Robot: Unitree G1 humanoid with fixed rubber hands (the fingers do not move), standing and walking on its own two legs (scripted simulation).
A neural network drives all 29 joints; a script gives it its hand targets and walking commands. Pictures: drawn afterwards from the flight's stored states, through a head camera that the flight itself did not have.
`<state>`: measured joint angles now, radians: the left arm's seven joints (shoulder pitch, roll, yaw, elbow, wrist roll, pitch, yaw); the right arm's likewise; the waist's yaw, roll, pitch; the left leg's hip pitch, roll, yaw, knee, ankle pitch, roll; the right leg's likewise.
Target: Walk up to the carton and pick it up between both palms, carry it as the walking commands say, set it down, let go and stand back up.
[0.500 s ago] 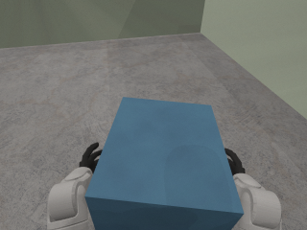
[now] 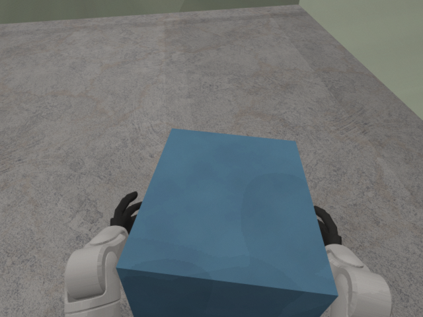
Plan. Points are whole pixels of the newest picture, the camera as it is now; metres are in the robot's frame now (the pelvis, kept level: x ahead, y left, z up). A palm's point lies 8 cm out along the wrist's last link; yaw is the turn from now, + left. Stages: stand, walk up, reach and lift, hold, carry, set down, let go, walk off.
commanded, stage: carry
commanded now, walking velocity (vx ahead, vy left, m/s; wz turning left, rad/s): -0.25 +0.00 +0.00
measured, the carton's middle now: (222, 237) +0.27 +0.00 +0.00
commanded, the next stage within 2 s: none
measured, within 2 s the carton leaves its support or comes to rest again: neither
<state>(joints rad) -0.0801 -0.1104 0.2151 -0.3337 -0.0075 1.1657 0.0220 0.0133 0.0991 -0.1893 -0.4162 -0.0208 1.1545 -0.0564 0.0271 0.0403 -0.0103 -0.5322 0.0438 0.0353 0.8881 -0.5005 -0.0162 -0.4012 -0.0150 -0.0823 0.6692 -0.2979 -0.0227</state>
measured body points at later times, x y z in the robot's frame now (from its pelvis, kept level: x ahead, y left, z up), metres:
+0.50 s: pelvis -0.21 -0.04 -0.01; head -0.21 -0.06 +0.44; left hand +0.04 +0.14 +0.06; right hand +0.04 -0.21 +0.04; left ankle -0.05 +0.08 -0.70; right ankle -0.21 -0.14 -0.72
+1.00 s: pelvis -0.41 -0.05 +0.00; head -0.37 -0.03 +0.45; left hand -0.13 +0.10 +0.04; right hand -0.17 -0.25 +0.07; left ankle -0.36 +0.05 -0.72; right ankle -0.43 -0.17 -0.64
